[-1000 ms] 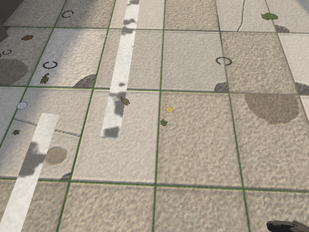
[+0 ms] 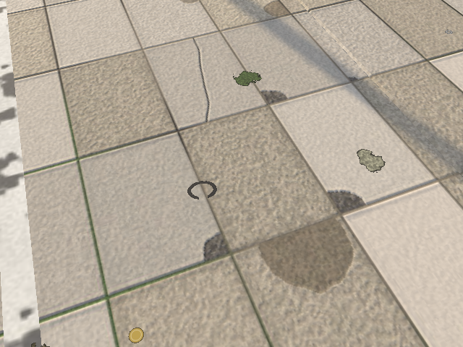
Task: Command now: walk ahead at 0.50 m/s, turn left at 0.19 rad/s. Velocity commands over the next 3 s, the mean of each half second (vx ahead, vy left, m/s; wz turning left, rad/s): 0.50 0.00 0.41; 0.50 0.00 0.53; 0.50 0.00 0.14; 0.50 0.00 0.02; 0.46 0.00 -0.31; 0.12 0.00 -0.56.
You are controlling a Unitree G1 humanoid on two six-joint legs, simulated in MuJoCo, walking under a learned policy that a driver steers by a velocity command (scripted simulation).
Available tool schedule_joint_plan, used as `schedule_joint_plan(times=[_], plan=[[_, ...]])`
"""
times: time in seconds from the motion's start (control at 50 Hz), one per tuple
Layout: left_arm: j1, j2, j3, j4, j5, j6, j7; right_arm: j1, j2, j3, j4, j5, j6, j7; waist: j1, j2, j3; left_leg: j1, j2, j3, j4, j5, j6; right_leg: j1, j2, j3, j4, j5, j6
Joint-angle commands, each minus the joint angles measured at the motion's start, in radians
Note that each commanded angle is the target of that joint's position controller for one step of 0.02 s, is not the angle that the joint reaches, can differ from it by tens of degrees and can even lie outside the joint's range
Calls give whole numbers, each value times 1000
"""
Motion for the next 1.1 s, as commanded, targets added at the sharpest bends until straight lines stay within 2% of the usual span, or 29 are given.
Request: schedule_joint_plan(times=[0.02,0.1,0.14,0.16,0.18,0.2,0.22,0.24,0.26,0.28,0.3,0.36,0.46,0.52,0.56,0.6,0.62,0.64,0.66,0.68,0.7,0.72,0.74,0.76,0.82,0.88,0.96,1.04,1.1], plan=[[40,171,47,-12,-2,-12,3,-119,-68,-9,-90,11,-15,15,38,-98,34,41,-28,12,-75,53,28,-17,-293,48,-90,264,-124],[29,187,56,10,-8,10,15,-108,-84,-16,-114,5,-15,40,8,-108,22,27,-71,30,-114,-125,88,140,-342,6,23,530,-84],[-5,205,60,1,-6,25,28,35,-131,-43,-86,-1,-8,37,-74,-132,-82,228,-146,97,-114,-195,127,147,-315,-42,232,877,-48],[-12,193,53,-9,-4,33,37,175,-178,-69,-53,-2,-4,29,-145,-103,-163,442,-166,84,-136,-153,160,57,-271,-86,442,886,-12],[45,145,32,-37,23,23,43,310,-272,-95,-41,-1,3,18,-163,59,-287,765,33,-215,-112,-104,258,-220,-201,-116,787,521,38],[132,44,-2,-52,28,-6,20,322,-282,-90,-38,11,-3,25,-94,241,-388,1048,206,-736,-266,-351,424,-608,-1,2,1055,-334,89],[30,135,13,-52,-11,-36,3,337,-191,-70,-40,14,-2,22,-164,126,-358,1052,185,-740,-344,-502,377,-717,-57,121,1117,-319,65],[-68,161,18,-89,-37,-55,-6,276,-169,-63,-54,7,0,15,-164,72,-216,927,160,-612,-365,-470,340,-771,-101,105,1086,-224,50],[-112,154,15,-98,-22,-65,-2,219,-162,-59,-71,1,2,12,-137,-28,-140,786,128,-525,-377,-374,321,-743,-139,93,1015,-159,47],[-120,156,22,-102,1,-66,3,172,-144,-52,-86,-5,4,9,-100,-50,-92,667,99,-459,-395,-263,314,-686,-164,90,933,-117,57],[-103,155,26,-104,9,-58,4,146,-130,-46,-100,-15,4,4,-68,-22,-84,595,72,-420,-415,-180,314,-625,-179,94,894,-95,67],[-76,125,22,-106,16,-32,11,137,-141,-50,-110,-7,6,-10,-40,6,-60,479,37,-324,-444,-39,322,-587,-182,61,766,-59,115],[-248,74,2,-150,12,-32,10,198,-172,-62,-88,7,21,-35,-103,24,-32,386,-49,-226,-427,-82,250,-492,-121,38,406,268,156],[-322,90,6,-172,-4,-43,-1,252,-171,-64,-68,14,34,-40,-131,35,-32,429,-31,-286,-384,-148,233,-450,-89,52,301,316,151],[-326,113,16,-176,-8,-51,-8,264,-162,-63,-65,14,42,-43,-123,46,-37,504,-8,-352,-325,-175,221,-442,-85,77,249,263,133],[-280,136,28,-167,-11,-61,-11,246,-162,-66,-71,10,48,-44,-89,75,-43,543,10,-403,-259,-145,204,-386,-87,78,225,181,100],[-205,151,39,-146,-8,-65,-7,229,-146,-62,-79,8,49,-43,-45,78,-72,532,-16,-395,-197,-106,183,-278,-88,60,183,186,72],[-92,186,54,-131,7,-70,0,220,-103,-46,-93,1,46,-38,11,48,-171,473,-64,-347,-30,-104,152,-71,-167,115,200,177,22],[40,261,73,-119,26,-67,8,291,-45,-28,-114,4,38,-37,25,-126,-320,217,-183,-221,284,-317,86,283,-377,393,205,90,-89],[104,264,79,-84,6,-50,0,359,-53,-18,-133,17,32,-37,6,-392,-389,-27,-208,-149,524,-696,54,416,-527,764,111,-147,-188],[58,180,57,-103,-7,-44,1,318,-145,-39,-115,23,33,-36,22,-253,-260,-110,-136,-167,621,-637,44,315,-505,722,73,-300,-158],[18,144,46,-109,-3,-35,6,222,-169,-47,-130,16,39,-35,34,-163,-146,-119,-104,-128,641,-553,37,189,-461,567,61,-250,-118],[-25,131,39,-105,6,-31,6,174,-157,-48,-144,5,41,-33,16,-113,-70,-97,-75,-108,607,-490,33,67,-418,453,33,-132,-104],[-52,109,31,-97,10,-31,7,158,-144,-53,-151,1,44,-30,-6,-123,-35,-69,-46,-108,565,-448,32,-6,-385,369,9,-41,-96],[-71,104,32,-75,4,-41,5,168,-86,-45,-160,14,60,-19,-35,-162,-10,-18,-12,-74,502,-398,23,-99,-345,205,-58,90,-100],[-52,141,45,-44,5,-46,4,114,-63,-36,-184,4,62,-17,-30,-119,-6,-53,0,-75,386,-305,6,-83,-359,117,-87,211,-126],[-30,164,47,-7,-6,-36,0,15,-31,-18,-197,1,41,2,-1,-99,9,18,-25,-29,120,-119,19,-72,-319,-13,-95,292,-106],[47,200,54,46,-29,-18,-1,-105,-34,-11,-237,6,28,21,29,-104,43,54,-49,21,-38,-123,47,9,-356,-30,-82,312,-95],[56,228,60,75,-40,1,3,-82,-74,-27,-244,-1,26,26,-20,-137,12,154,-94,61,-111,-236,95,92,-380,-46,28,580,-69]])
Next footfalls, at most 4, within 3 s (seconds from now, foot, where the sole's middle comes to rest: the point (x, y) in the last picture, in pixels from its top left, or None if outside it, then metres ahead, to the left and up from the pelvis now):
0.16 left None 0.28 0.15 -0.78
0.64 right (256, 306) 0.60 0.01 -0.78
1.14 left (137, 270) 0.70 0.39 -0.78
1.66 right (164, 175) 1.08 0.36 -0.78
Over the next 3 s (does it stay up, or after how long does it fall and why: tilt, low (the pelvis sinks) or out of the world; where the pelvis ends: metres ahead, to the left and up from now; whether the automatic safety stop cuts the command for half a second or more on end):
stays up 1.35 0.65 -0.01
